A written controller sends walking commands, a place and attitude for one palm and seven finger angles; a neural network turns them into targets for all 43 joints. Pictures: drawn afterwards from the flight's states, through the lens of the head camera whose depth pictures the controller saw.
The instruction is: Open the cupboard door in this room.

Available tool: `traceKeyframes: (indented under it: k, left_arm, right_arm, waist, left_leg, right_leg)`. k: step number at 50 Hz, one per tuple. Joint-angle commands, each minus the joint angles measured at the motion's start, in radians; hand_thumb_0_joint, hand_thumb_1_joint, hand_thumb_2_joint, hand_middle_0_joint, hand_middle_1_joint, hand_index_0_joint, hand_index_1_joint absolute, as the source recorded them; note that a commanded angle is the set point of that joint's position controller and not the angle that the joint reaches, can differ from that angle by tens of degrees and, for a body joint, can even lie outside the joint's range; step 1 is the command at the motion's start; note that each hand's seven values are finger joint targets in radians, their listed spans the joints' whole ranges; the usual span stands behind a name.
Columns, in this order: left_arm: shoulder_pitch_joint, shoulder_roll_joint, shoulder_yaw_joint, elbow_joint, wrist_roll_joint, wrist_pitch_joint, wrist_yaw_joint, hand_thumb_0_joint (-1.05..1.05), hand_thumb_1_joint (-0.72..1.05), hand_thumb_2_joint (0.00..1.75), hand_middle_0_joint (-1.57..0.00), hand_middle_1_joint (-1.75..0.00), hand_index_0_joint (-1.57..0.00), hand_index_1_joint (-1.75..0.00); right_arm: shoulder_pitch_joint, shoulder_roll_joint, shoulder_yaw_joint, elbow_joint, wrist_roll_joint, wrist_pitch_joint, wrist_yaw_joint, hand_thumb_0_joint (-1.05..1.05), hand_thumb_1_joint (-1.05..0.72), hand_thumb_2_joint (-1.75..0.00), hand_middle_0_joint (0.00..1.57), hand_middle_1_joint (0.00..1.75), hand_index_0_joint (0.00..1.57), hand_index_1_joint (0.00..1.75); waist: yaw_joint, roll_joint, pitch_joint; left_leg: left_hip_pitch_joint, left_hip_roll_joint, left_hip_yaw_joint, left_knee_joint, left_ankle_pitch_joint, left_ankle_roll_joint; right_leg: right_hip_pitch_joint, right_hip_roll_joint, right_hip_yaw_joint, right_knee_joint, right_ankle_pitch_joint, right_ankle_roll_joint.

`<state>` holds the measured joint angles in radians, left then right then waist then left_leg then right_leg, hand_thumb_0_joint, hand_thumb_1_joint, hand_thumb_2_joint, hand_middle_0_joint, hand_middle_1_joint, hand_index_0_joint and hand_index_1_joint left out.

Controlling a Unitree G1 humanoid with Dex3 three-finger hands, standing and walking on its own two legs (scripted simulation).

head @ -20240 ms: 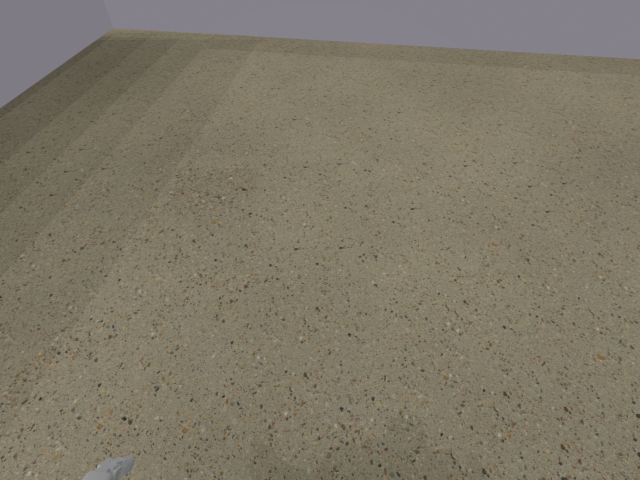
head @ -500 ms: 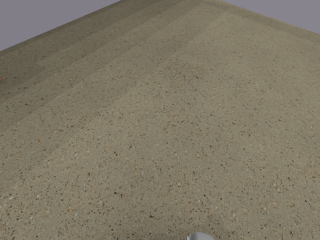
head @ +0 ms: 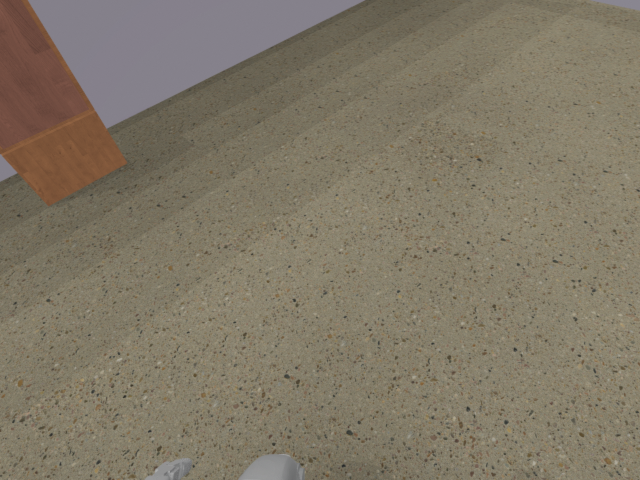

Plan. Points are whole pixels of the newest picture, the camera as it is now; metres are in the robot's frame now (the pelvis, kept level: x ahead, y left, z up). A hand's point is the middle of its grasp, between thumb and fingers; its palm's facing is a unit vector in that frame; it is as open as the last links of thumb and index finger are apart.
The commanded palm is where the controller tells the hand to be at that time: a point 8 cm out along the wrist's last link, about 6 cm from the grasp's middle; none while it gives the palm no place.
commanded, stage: turn or walk to find it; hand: left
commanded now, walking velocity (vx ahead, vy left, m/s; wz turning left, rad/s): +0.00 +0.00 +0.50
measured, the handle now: out of the picture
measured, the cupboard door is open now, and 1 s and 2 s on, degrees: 0 0 0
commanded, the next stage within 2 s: none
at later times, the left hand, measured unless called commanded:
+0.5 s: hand out of the picture -0.03 +0.27 -0.18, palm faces +0.30 -0.92 -0.23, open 7.4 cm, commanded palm none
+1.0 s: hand out of the picture +0.15 +0.23 -0.14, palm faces +0.46 -0.86 -0.24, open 7.4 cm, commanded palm none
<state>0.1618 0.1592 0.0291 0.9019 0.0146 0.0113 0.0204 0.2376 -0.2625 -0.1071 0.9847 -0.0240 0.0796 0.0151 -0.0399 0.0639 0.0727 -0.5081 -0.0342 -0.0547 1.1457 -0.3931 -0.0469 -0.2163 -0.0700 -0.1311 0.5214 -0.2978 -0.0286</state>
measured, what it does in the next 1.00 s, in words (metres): walks ahead, turning left: left foot, then right foot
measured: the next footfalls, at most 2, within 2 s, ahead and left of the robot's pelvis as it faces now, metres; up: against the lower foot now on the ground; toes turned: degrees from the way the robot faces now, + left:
left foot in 0.34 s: -0.01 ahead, +0.15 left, +0.00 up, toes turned +16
right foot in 0.84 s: +0.24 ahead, -0.04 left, +0.00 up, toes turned +16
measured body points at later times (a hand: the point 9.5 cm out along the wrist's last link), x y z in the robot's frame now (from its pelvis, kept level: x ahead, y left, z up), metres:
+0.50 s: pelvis +0.00 +0.05 +0.00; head +0.02 +0.08 +0.45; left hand -0.05 +0.32 -0.16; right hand +0.16 -0.16 -0.13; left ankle -0.05 +0.14 -0.74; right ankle +0.00 -0.09 -0.66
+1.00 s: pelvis +0.15 +0.03 +0.00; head +0.18 +0.00 +0.45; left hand +0.12 +0.28 -0.12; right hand +0.25 -0.21 -0.17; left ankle +0.04 +0.14 -0.63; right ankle +0.20 -0.05 -0.74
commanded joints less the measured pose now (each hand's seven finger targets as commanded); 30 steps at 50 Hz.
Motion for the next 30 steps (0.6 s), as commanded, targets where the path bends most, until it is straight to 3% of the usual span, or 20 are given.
traceKeyframes:
  k: [1, 7, 12, 14, 15, 16, 17, 18, 19, 20, 21, 24, 26, 30]
  left_arm:
    - [0.017, 0.186, 0.047, -0.063, 0.001, -0.029, 0.015, 0.0, 0.9, 0.9, -0.2, -0.3, -0.2, -0.3]
    - [0.106, 0.227, 0.061, -0.026, 0.012, -0.023, 0.014, 0.0, 0.9, 0.9, -0.2, -0.3, -0.2, -0.3]
    - [0.138, 0.267, 0.075, -0.002, 0.017, -0.013, 0.008, 0.0, 0.9, 0.9, -0.2, -0.3, -0.2, -0.3]
    - [0.114, 0.272, 0.078, 0.003, 0.015, -0.01, 0.007, 0.0, 0.9, 0.9, -0.2, -0.3, -0.2, -0.3]
    - [0.097, 0.269, 0.079, 0.0, 0.007, -0.006, 0.006, 0.0, 0.9, 0.9, -0.2, -0.3, -0.2, -0.3]
    - [0.099, 0.246, 0.074, -0.006, -0.002, 0.001, 0.003, 0.0, 0.9, 0.9, -0.2, -0.3, -0.2, -0.3]
    - [0.1, 0.174, 0.06, -0.037, -0.008, 0.003, -0.005, 0.0, 0.9, 0.9, -0.2, -0.3, -0.2, -0.3]
    - [0.03, 0.155, 0.04, -0.064, 0.001, 0.012, -0.003, 0.0, 0.9, 0.9, -0.2, -0.3, -0.2, -0.3]
    - [0.001, 0.166, 0.044, -0.063, 0.004, 0.018, -0.005, 0.0, 0.9, 0.9, -0.2, -0.3, -0.2, -0.3]
    - [-0.028, 0.166, 0.05, -0.052, 0.006, 0.018, -0.009, 0.0, 0.9, 0.9, -0.2, -0.3, -0.2, -0.3]
    - [-0.043, 0.182, 0.055, -0.044, 0.006, 0.014, -0.02, 0.0, 0.9, 0.9, -0.2, -0.3, -0.2, -0.3]
    - [0.004, 0.177, 0.055, -0.009, 0.012, -0.004, -0.046, 0.0, 0.9, 0.9, -0.2, -0.3, -0.2, -0.3]
    - [0.008, 0.178, 0.053, -0.009, 0.014, -0.01, -0.048, 0.0, 0.9, 0.9, -0.2, -0.3, -0.2, -0.3]
    - [-0.056, 0.174, 0.049, -0.042, 0.012, -0.019, -0.049, 0.0, 0.9, 0.9, -0.2, -0.3, -0.2, -0.3]
  right_arm:
    - [0.005, -0.055, -0.003, -0.062, -0.001, -0.016, 0.005, 0.0, -0.9, -0.9, 0.2, 0.3, 0.2, 0.3]
    - [-0.106, -0.04, 0.015, -0.087, 0.005, -0.021, 0.003, 0.0, -0.9, -0.9, 0.2, 0.3, 0.2, 0.3]
    - [-0.14, -0.028, 0.031, -0.104, 0.016, -0.04, 0.001, 0.0, -0.9, -0.9, 0.2, 0.3, 0.2, 0.3]
    - [-0.096, -0.033, 0.031, -0.097, 0.017, -0.05, -0.001, 0.0, -0.9, -0.9, 0.2, 0.3, 0.2, 0.3]
    - [-0.06, -0.051, 0.029, -0.088, 0.014, -0.057, 0.0, 0.0, -0.9, -0.9, 0.2, 0.3, 0.2, 0.3]
    - [-0.017, -0.102, 0.016, -0.078, 0.012, -0.066, 0.0, 0.0, -0.9, -0.9, 0.2, 0.3, 0.2, 0.3]
    - [0.032, -0.208, -0.01, -0.077, 0.002, -0.075, -0.005, 0.0, -0.9, -0.9, 0.2, 0.3, 0.2, 0.3]
    - [0.099, -0.257, -0.017, -0.056, 0.008, -0.063, -0.009, 0.0, -0.9, -0.9, 0.2, 0.3, 0.2, 0.3]
    - [0.092, -0.236, -0.01, -0.046, 0.002, -0.063, -0.016, 0.0, -0.9, -0.9, 0.2, 0.3, 0.2, 0.3]
    - [0.056, -0.209, -0.004, -0.052, -0.001, -0.068, -0.024, 0.0, -0.9, -0.9, 0.2, 0.3, 0.2, 0.3]
    - [0.01, -0.176, 0.006, -0.067, -0.002, -0.07, -0.027, 0.0, -0.9, -0.9, 0.2, 0.3, 0.2, 0.3]
    - [-0.016, -0.139, 0.023, -0.08, 0.001, -0.097, -0.024, 0.0, -0.9, -0.9, 0.2, 0.3, 0.2, 0.3]
    - [0.018, -0.134, 0.021, -0.075, 0.006, -0.109, -0.022, 0.0, -0.9, -0.9, 0.2, 0.3, 0.2, 0.3]
    - [0.084, -0.128, 0.016, -0.057, 0.007, -0.123, -0.021, 0.0, -0.9, -0.9, 0.2, 0.3, 0.2, 0.3]
  waist:
    - [0.029, -0.254, -0.038]
    - [0.074, -0.24, -0.049]
    - [0.096, -0.291, -0.105]
    - [0.064, -0.28, -0.136]
    - [0.037, -0.239, -0.148]
    - [0.009, -0.099, -0.179]
    - [-0.019, 0.204, -0.2]
    - [-0.048, 0.214, -0.187]
    - [-0.049, 0.173, -0.159]
    - [-0.043, 0.219, -0.12]
    - [-0.024, 0.2, -0.054]
    - [0.014, 0.091, -0.037]
    - [0.013, 0.059, -0.046]
    - [-0.001, 0.055, -0.021]
  left_leg:
    - [-0.078, 0.057, 0.003, 0.09, 0.052, -0.029]
    - [-0.029, 0.077, 0.059, -0.134, -0.043, -0.038]
    - [0.087, 0.061, 0.127, -0.381, -0.07, -0.014]
    - [0.181, 0.056, 0.148, -0.54, 0.021, -0.004]
    - [0.284, 0.057, 0.151, -0.667, 0.149, 0.004]
    - [0.444, 0.106, 0.077, -0.761, 0.309, 0.027]
    - [0.613, 0.36, -0.262, -0.786, 0.607, 0.136]
    - [0.578, 0.445, -0.313, -0.799, 0.651, 0.209]
    - [0.543, 0.44, -0.307, -0.828, 0.463, 0.239]
    - [0.502, 0.387, -0.305, -0.859, 0.308, 0.226]
    - [0.436, 0.34, -0.277, -0.878, 0.185, 0.212]
    - [0.415, 0.266, -0.207, -0.911, 0.121, 0.185]
    - [0.446, 0.248, -0.192, -0.919, 0.162, 0.188]
    - [0.477, 0.265, -0.231, -0.931, 0.215, 0.227]
  right_leg:
    - [0.069, -0.242, 0.134, -0.214, 0.282, -0.064]
    - [0.141, -0.29, 0.099, -0.171, 0.41, -0.099]
    - [0.179, -0.307, 0.063, -0.089, 0.537, -0.105]
    - [0.163, -0.302, 0.031, -0.024, 0.519, -0.071]
    - [0.108, -0.283, -0.015, 0.041, 0.461, -0.03]
    - [-0.015, -0.237, -0.054, 0.176, 0.326, 0.022]
    - [-0.307, -0.095, -0.078, 0.384, -0.19, 0.1]
    - [-0.366, -0.062, -0.001, 0.508, -0.385, 0.107]
    - [-0.393, -0.075, 0.048, 0.562, -0.35, 0.099]
    - [-0.428, -0.077, 0.076, 0.593, -0.286, 0.099]
    - [-0.432, -0.078, 0.091, 0.613, -0.205, 0.095]
    - [-0.42, -0.058, 0.086, 0.627, -0.058, 0.103]
    - [-0.434, -0.053, 0.085, 0.614, -0.014, 0.112]
    - [-0.478, -0.064, 0.1, 0.54, 0.005, 0.132]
